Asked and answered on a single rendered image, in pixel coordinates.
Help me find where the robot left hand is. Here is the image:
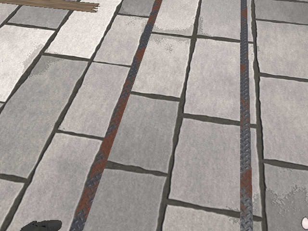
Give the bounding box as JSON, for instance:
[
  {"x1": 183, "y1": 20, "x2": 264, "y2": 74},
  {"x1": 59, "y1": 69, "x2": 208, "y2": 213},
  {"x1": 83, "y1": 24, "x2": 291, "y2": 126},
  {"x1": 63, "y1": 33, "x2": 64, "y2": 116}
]
[{"x1": 20, "y1": 219, "x2": 63, "y2": 231}]

